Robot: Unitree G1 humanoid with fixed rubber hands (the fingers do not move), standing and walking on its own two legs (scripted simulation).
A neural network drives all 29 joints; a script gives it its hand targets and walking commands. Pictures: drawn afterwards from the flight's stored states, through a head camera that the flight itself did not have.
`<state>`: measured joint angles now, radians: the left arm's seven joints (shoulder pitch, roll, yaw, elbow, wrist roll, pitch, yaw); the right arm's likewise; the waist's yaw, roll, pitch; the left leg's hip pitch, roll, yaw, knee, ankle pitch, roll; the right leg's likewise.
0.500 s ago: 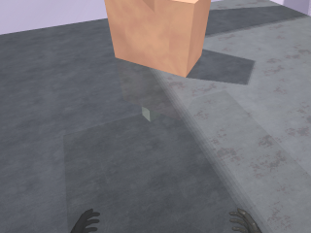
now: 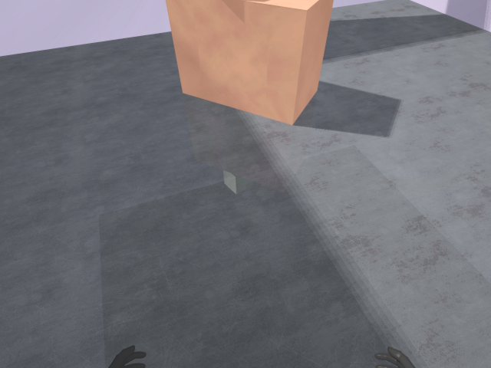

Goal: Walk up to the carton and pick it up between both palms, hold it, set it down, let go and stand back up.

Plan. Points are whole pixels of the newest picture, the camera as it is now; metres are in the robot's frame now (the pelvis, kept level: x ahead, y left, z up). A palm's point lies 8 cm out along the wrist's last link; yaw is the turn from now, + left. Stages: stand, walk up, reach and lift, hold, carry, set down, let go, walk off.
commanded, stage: stand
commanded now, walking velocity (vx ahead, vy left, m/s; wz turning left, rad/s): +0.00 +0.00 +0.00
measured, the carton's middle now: out of the picture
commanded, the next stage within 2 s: walk up in 0.96 s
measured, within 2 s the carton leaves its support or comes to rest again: neither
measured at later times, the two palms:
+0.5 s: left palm out of the picture +0.10 +0.25 -0.10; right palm out of the picture +0.10 -0.25 -0.09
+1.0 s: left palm out of the picture +0.09 +0.25 -0.09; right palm out of the picture +0.09 -0.25 -0.10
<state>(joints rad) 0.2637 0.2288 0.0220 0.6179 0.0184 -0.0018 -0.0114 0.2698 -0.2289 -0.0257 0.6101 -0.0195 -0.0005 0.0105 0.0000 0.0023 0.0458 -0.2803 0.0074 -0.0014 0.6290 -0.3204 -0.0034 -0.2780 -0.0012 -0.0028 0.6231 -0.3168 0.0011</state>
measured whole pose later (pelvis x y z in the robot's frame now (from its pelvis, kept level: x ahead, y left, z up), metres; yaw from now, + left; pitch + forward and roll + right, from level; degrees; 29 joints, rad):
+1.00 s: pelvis +0.00 +0.00 +0.00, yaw +0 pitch -2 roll +0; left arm 0.30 0.24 0.01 0.67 0.01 0.00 -0.01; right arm 0.31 -0.25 -0.01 0.66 -0.01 0.00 0.01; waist 0.00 0.01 0.04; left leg -0.26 0.01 -0.01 0.58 -0.29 0.00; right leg -0.26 0.00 0.00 0.58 -0.28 0.00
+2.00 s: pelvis +0.35 +0.01 -0.02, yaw -14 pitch -2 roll -1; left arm 0.48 0.28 0.04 0.74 0.04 -0.04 0.00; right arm 0.21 -0.26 -0.02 0.64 -0.04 -0.04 0.04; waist 0.03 0.00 0.10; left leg -0.49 0.06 0.07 0.75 -0.24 0.02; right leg -0.21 -0.06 0.09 1.15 -0.49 -0.04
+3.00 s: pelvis +0.92 +0.02 -0.01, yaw -23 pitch -3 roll -2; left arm 0.42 0.28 0.05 0.68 0.04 -0.01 0.02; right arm 0.27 -0.26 -0.02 0.65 -0.03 -0.01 0.04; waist 0.00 0.00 0.10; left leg -0.36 0.07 0.11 0.69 -0.28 0.03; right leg -0.41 -0.05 0.04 1.22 -0.43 -0.03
